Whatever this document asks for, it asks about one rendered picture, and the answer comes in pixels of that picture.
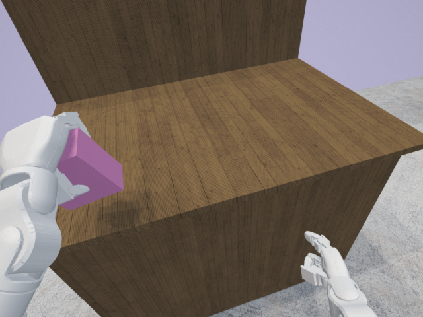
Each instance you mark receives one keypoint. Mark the sponge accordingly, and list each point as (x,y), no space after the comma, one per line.
(84,162)

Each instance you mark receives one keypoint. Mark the right robot forearm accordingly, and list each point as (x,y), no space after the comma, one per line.
(346,299)

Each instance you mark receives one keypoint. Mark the left robot forearm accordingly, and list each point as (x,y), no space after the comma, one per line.
(30,239)

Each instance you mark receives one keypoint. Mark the table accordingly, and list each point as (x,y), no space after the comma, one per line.
(231,149)

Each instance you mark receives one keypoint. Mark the right robot hand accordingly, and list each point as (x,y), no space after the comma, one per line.
(318,270)

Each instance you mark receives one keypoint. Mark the left robot hand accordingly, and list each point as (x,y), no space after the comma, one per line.
(41,143)

